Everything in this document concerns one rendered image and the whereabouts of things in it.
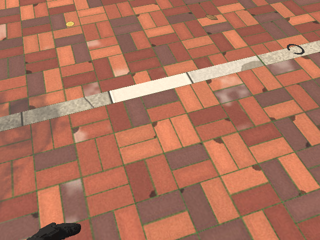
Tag robot left hand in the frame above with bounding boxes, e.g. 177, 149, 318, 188
26, 222, 81, 240

